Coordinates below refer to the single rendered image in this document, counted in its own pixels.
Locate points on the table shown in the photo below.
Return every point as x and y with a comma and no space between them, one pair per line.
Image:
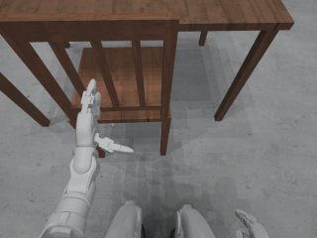
266,16

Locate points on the robot left hand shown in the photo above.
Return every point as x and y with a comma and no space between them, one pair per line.
87,125

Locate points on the robot right hand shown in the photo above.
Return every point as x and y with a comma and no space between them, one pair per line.
256,230

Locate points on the robot right shin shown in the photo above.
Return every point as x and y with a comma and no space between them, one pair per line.
184,206

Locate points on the robot left forearm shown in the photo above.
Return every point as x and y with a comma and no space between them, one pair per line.
69,217

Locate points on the right robot thigh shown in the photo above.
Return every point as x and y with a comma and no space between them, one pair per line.
189,223

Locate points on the chair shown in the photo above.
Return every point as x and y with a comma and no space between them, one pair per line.
134,82

